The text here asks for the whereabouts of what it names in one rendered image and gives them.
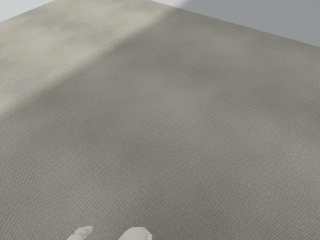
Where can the left robot thigh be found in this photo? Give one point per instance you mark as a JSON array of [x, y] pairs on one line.
[[136, 233]]

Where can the robot left hand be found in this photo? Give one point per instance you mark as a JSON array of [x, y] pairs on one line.
[[81, 233]]

